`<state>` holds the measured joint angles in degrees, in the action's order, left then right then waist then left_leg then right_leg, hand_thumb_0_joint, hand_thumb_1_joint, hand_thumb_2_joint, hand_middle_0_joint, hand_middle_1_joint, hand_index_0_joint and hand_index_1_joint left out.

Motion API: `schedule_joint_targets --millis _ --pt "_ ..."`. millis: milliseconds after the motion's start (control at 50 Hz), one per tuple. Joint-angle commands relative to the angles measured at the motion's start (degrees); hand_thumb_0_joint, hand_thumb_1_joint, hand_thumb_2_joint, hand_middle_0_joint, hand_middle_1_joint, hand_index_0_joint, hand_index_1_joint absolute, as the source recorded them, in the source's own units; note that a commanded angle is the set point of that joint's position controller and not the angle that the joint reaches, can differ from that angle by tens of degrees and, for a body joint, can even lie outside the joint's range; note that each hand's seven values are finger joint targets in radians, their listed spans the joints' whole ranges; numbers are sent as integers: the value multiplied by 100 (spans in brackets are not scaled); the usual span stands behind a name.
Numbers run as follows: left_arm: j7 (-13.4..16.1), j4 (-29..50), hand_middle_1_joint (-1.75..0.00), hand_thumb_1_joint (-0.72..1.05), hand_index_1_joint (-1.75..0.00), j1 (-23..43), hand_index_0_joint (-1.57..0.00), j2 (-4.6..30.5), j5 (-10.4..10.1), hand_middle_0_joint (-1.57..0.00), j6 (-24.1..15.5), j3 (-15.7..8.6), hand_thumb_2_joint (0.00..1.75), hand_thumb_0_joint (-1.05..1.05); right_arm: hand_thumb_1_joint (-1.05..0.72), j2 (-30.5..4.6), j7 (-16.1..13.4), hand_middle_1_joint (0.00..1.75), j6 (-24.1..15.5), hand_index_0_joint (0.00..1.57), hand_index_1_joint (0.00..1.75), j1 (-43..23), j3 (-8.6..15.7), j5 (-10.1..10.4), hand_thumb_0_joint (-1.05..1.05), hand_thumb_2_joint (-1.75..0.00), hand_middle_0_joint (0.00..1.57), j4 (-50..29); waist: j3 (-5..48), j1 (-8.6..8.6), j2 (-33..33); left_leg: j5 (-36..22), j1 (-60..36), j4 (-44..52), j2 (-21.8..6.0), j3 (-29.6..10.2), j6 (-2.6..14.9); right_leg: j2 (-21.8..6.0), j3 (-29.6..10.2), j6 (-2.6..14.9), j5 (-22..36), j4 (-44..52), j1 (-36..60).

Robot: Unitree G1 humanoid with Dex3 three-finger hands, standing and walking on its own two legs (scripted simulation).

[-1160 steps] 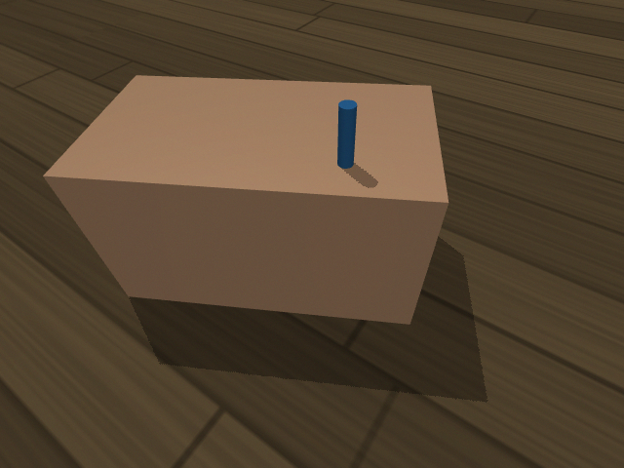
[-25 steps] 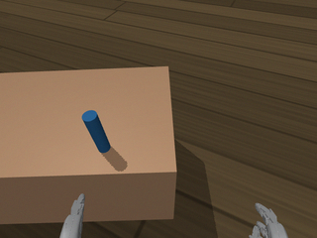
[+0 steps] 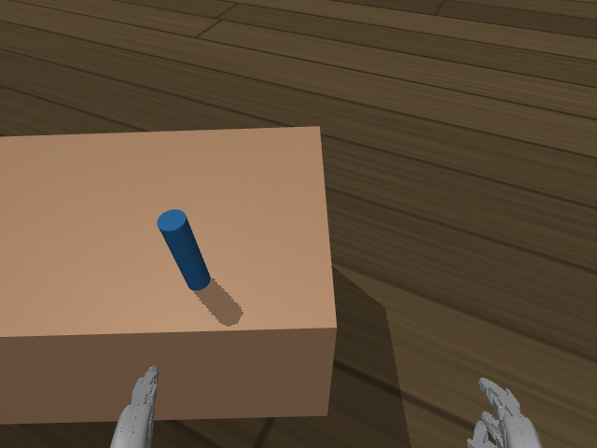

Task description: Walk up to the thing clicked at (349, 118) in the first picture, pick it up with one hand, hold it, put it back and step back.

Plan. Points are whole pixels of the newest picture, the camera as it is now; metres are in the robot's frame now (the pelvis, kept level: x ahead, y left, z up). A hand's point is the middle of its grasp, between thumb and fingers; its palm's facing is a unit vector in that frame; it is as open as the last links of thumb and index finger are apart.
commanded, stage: home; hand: left
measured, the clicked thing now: (186, 253) +0.44 +0.23 -0.04
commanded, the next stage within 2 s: stand in 0.82 s
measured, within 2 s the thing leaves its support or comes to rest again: neither
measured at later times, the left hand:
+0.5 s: hand out of the picture +0.16 +0.18 -0.06, palm faces +0.10 -0.96 -0.28, open 17.6 cm
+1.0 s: hand out of the picture +0.14 +0.21 -0.10, palm faces -0.04 -0.94 -0.35, open 17.3 cm
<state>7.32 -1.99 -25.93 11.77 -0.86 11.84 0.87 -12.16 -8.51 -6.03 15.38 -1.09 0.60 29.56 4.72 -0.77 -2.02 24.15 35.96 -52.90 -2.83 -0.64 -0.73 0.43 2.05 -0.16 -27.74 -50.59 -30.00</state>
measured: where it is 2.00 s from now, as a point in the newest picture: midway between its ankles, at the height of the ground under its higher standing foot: outside the picture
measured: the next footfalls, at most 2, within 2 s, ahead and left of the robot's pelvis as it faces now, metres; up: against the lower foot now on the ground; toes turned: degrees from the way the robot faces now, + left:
none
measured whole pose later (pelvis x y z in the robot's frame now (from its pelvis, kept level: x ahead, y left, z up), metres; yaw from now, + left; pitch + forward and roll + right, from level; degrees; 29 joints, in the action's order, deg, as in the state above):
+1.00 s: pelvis +0.00 +0.00 +0.01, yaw +1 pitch +3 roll +0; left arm 1.5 -28.9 -15.5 17.7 3.5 1.8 0.8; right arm -16.4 -1.2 -1.9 10.4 0.3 -3.7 43.8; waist 0.6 0.7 0.6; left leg 22.7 28.9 -49.0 -0.9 0.5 -0.1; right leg -1.5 1.2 0.0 -27.9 -49.7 -24.3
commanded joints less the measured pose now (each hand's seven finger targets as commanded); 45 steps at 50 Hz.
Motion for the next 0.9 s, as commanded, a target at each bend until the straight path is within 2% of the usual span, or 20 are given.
schedule_joint_targets --millis 0,80,140,280,320,360,460,480,520,540,580,600,640,720,760,780,800,820,840,880 --pt "73 1055 -5 -59 -5 56 -4 539 39 -4 -249 -284 3 0 -90 -672 -104 30 -295 20 30 -280 275 8 0 -90 20 -912 678 -64 26 -1324 -866 702 151 90 108 91 99 29 1530 822 -60" --pt "80 1162 -4 -61 -4 36 -4 596 46 -4 -231 -366 2 0 -90 -676 -133 30 -307 20 30 -279 280 -4 0 -90 20 -932 837 -45 38 -1301 -903 682 154 92 109 95 92 28 1508 821 -7" --pt "88 1135 -5 -60 -5 117 -4 630 37 -4 -224 -393 3 0 -90 -683 -141 30 -313 20 30 -309 274 3 0 -90 20 -946 626 -30 70 -1081 -749 731 164 95 109 95 104 43 1292 852 -116" --pt "60 1030 -5 -59 -5 8 -4 522 37 -4 -207 -304 3 0 -90 -651 -159 30 -330 20 30 -295 251 -4 0 -90 20 -974 621 -62 199 -883 -703 723 168 92 131 93 102 28 1109 886 -127" --pt "71 1260 -5 -59 -5 118 -4 663 27 -5 -216 -395 3 0 -90 -671 -147 30 -335 20 30 -329 253 1 0 -90 20 -980 601 2 -30 -807 -671 740 186 100 114 76 82 51 1012 884 -162" --pt "59 1007 -5 -58 -5 -61 -5 498 32 -5 -193 -263 4 0 -90 -661 -148 30 -340 20 30 -325 243 8 0 -90 20 -997 517 -40 148 -745 -641 759 171 95 121 98 103 48 940 876 -215" --pt "75 1383 -5 -57 -5 197 -5 694 29 -5 -212 -404 4 0 -90 -684 -189 30 -353 20 30 -297 260 -1 0 -90 20 -1005 667 -69 20 -895 -711 663 185 122 129 66 51 28 1141 884 -168" --pt "63 1046 -5 -60 -5 -35 -4 529 44 -4 -186 -306 3 0 -90 -648 -192 30 -351 20 30 -273 241 -5 0 -90 20 -959 688 -86 196 -937 -721 672 164 95 138 97 81 21 1171 842 -158" --pt "64 1234 -5 -58 -5 140 -5 621 21 -5 -202 -347 4 0 -90 -658 -188 30 -354 20 30 -298 238 -7 0 -90 20 -969 577 -70 69 -784 -626 667 194 127 139 65 42 25 1030 924 -227" --pt "48 908 -5 -60 -5 -105 -4 428 34 -4 -168 -236 3 0 -90 -641 -186 30 -366 20 30 -334 222 -2 0 -90 20 -981 481 -82 206 -737 -613 721 163 95 135 100 97 30 955 872 -252" --pt "89 1516 -5 -57 -5 305 -5 756 30 -5 -232 -447 5 0 -90 -709 -193 30 -372 20 30 -346 270 -2 0 -90 20 -1005 727 -25 -67 -666 -686 749 179 88 114 82 72 65 856 878 -205" --pt "79 1200 -5 -59 -5 62 -4 658 32 -5 -204 -392 3 0 -90 -693 -197 30 -374 20 30 -358 259 8 0 -90 20 -1017 552 -12 67 -602 -603 760 180 93 119 84 82 61 779 889 -251" --pt "51 1046 -5 -59 -5 -143 -4 443 25 -4 -175 -236 3 0 -90 -647 -184 30 -378 20 30 -306 237 -7 0 -90 20 -981 633 -34 66 -800 -652 736 166 84 118 105 97 53 1002 821 -200" --pt "85 1434 -5 -59 -5 134 -4 735 31 -4 -209 -457 3 0 -90 -703 -201 30 -371 20 30 -308 277 3 0 -90 20 -1013 764 -23 13 -991 -711 657 176 104 126 71 61 41 1218 830 -125" --pt "53 887 -5 -59 -5 -157 -4 416 36 -4 -163 -219 3 0 -90 -632 -191 30 -375 20 30 -278 224 -7 0 -90 20 -951 537 -78 237 -958 -664 669 158 94 137 103 94 23 1173 822 -215" --pt "79 1324 -5 -59 -5 -2 -4 619 27 -4 -192 -386 3 0 -90 -659 -203 30 -377 20 30 -283 261 -2 0 -90 20 -985 795 -10 43 -1095 -739 622 179 119 130 77 52 32 1336 820 -115" --pt "84 1397 -5 -56 -5 106 -5 666 36 -5 -203 -377 5 0 -90 -691 -221 30 -366 20 30 -273 273 -7 0 -90 20 -987 827 -60 89 -1188 -793 598 174 113 136 70 49 17 1455 807 -93" --pt "-167 -613 -4 -61 -4 929 -4 1390 660 -4 -765 -607 1 0 -90 -1419 121 30 -33 20 30 -556 464 -611 0 -90 20 391 99 146 562 -1837 -895 794 27 -269 369 -432 -413 353 1562 885 717" --pt "-305 -1339 -5 -58 -5 649 -5 1500 675 -5 -1004 -677 4 0 -90 -1437 317 30 111 20 30 -485 554 -709 0 -90 20 543 425 151 741 -1840 -1099 629 27 -158 506 -596 -715 498 1959 936 875" --pt "-437 -1751 -5 -55 -5 675 -5 1640 571 -5 -1263 -556 6 0 -90 -1423 516 30 191 20 30 -579 556 -540 0 -90 20 593 415 110 484 -1886 -1248 714 33 -298 569 -677 -984 625 2123 1035 878"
